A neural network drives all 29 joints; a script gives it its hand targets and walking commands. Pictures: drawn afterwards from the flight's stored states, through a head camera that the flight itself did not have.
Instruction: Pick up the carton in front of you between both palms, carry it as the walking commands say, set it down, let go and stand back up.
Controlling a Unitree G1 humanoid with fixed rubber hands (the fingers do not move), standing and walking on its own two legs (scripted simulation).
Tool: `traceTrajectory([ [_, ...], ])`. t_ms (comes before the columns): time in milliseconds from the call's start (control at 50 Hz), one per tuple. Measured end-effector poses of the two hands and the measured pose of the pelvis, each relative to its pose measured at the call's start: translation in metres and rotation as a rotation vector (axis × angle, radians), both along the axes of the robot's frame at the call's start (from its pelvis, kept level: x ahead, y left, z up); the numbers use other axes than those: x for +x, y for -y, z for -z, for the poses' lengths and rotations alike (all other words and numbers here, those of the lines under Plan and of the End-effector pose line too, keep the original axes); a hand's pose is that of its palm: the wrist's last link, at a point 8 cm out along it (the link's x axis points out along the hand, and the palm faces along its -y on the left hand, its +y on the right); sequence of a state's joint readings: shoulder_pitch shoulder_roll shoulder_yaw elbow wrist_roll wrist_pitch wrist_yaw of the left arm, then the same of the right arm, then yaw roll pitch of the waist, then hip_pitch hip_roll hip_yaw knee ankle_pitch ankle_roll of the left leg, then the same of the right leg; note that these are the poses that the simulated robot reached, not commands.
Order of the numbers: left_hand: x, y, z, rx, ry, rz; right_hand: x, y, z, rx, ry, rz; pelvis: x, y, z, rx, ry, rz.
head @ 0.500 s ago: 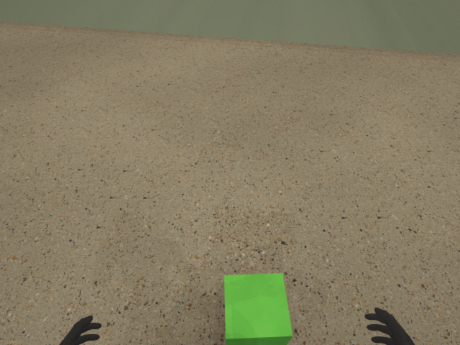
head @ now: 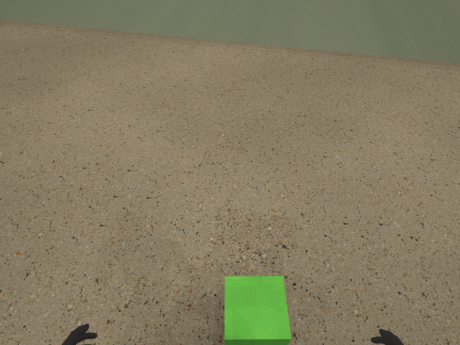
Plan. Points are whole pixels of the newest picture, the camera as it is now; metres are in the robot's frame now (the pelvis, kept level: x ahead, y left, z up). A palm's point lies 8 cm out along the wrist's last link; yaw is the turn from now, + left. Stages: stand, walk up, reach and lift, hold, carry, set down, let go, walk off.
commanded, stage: stand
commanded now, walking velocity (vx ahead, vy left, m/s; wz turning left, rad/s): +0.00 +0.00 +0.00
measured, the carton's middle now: (253, 316) +0.35 -0.08 -0.64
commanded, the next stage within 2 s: none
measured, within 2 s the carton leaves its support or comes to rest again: neither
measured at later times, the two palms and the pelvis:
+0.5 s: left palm out of the picture +0.08 +0.30 -0.09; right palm out of the picture +0.07 -0.31 -0.10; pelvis -0.02 +0.00 +0.01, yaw +0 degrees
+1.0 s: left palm out of the picture +0.07 +0.31 -0.09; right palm out of the picture +0.06 -0.31 -0.10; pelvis -0.02 -0.01 +0.01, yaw +0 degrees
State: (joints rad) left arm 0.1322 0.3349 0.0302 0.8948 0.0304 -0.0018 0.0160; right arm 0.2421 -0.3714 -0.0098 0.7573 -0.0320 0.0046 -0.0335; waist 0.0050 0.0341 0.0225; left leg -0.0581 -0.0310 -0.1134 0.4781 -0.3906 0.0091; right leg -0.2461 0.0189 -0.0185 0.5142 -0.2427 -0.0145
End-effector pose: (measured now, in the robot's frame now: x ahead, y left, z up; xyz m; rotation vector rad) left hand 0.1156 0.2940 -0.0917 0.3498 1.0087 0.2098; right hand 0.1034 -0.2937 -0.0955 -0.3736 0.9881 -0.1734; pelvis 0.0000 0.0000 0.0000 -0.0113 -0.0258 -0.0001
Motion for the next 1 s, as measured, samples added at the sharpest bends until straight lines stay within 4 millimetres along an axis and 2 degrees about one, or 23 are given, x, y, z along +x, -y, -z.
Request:
traceTrajectory([
  [460, -0.038, -0.010, 0.001, 0.013, -0.077, -0.036, -0.029, 0.012, 0.002, -0.007, -0.069, 0.013, -0.016, 0.003, -0.005, 0.008, 0.020, 0.001],
  [1000, -0.045, -0.013, -0.001, 0.020, -0.105, -0.051, -0.042, 0.020, 0.004, -0.012, -0.115, 0.027, -0.022, 0.006, -0.008, 0.011, 0.022, 0.001],
])
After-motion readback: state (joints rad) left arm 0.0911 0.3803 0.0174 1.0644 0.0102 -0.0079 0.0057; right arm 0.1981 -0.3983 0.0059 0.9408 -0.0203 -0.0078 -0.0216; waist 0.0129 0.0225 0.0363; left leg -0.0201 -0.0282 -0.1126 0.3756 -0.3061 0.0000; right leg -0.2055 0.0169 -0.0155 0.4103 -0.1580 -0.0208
